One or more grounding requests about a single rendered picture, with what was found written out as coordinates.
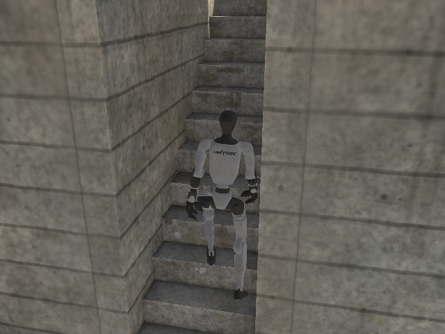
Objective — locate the left robot thigh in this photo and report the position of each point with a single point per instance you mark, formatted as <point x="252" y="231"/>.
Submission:
<point x="204" y="200"/>

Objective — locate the left robot forearm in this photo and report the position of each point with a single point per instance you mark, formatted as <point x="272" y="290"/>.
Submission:
<point x="193" y="189"/>

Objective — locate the robot left hand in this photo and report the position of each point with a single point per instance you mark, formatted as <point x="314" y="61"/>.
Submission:
<point x="190" y="210"/>

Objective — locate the robot right hand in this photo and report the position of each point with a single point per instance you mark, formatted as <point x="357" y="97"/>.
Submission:
<point x="248" y="193"/>

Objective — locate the robot left shin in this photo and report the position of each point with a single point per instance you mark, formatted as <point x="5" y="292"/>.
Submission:
<point x="209" y="232"/>

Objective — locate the left robot upper arm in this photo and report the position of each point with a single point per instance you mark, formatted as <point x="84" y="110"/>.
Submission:
<point x="200" y="157"/>

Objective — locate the right robot upper arm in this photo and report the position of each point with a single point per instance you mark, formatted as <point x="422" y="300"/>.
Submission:
<point x="247" y="150"/>

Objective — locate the right robot forearm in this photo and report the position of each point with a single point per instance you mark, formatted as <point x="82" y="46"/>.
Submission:
<point x="253" y="183"/>

